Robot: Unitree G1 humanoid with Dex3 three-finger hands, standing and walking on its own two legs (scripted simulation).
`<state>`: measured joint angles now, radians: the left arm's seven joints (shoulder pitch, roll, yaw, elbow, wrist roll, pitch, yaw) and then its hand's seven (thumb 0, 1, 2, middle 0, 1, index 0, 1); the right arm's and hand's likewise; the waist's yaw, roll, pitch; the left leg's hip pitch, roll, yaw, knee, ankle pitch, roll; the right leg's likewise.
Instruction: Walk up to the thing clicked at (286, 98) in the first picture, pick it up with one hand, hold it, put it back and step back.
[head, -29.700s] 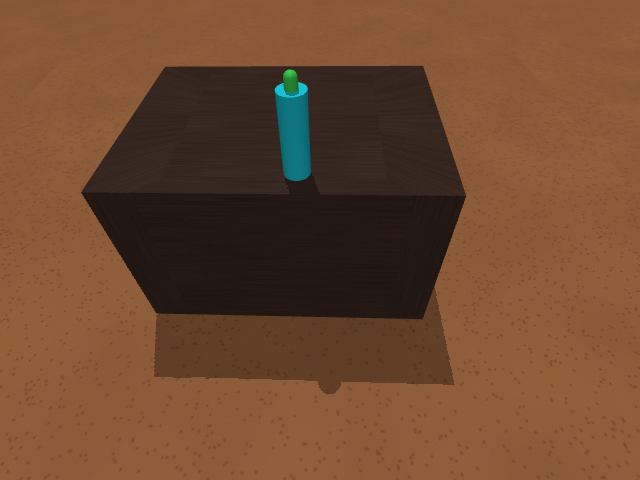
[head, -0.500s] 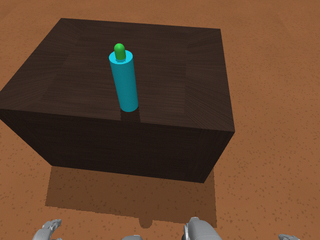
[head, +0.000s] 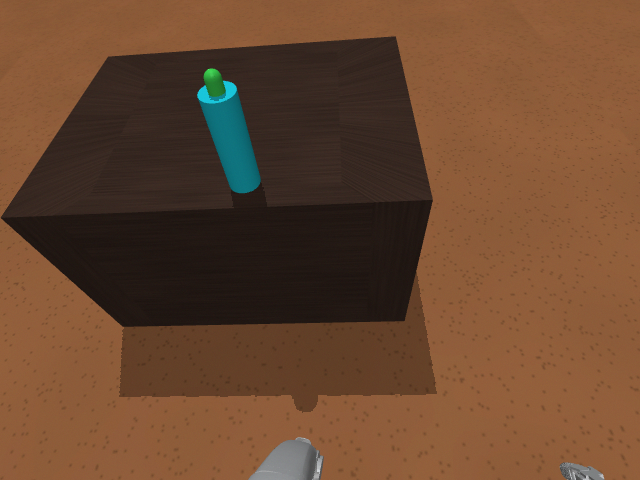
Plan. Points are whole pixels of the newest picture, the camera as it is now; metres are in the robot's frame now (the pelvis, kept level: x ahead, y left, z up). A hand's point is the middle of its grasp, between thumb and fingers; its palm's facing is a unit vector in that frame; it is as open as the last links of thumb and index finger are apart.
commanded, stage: step back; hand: left
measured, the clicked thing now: (230, 133) +0.74 +0.24 -0.02
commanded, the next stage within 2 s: stand in 1.82 s
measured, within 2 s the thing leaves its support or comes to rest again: neither
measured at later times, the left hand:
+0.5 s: hand out of the picture -0.06 +0.27 -0.15, palm faces -0.02 -0.91 -0.41, open 7.3 cm
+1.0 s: hand out of the picture -0.24 +0.29 -0.15, palm faces +0.06 -0.93 -0.37, open 7.3 cm
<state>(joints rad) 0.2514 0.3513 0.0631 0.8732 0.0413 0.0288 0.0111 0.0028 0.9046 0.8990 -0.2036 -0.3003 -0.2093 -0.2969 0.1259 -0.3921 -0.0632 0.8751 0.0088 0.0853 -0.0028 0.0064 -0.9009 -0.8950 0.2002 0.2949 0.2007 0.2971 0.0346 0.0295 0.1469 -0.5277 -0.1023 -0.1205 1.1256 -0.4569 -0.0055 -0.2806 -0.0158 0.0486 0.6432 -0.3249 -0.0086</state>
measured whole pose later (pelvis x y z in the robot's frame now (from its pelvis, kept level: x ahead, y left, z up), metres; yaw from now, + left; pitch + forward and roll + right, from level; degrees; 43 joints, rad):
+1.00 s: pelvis -0.29 +0.01 +0.00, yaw +3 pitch -3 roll +1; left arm 0.20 0.41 0.06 0.94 0.01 0.04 -0.01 0.00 0.91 0.90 -0.20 -0.30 -0.21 -0.30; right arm 0.17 -0.34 -0.04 0.96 -0.05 0.02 0.01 0.01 -0.90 -0.89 0.20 0.30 0.20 0.30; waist 0.01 -0.05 0.09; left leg -0.23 -0.02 0.01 0.59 -0.31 0.03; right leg -0.38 0.01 0.08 0.88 -0.45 -0.02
